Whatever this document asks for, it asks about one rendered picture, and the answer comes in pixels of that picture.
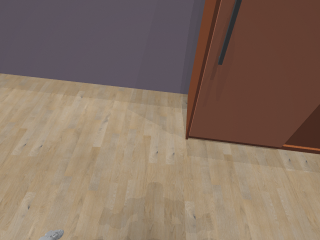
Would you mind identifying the wardrobe door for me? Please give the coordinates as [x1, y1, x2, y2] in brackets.
[285, 104, 320, 149]
[189, 0, 320, 148]

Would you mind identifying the handle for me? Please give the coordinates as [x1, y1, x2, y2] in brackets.
[218, 0, 242, 65]

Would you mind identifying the robot left hand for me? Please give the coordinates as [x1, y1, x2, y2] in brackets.
[38, 229, 64, 240]

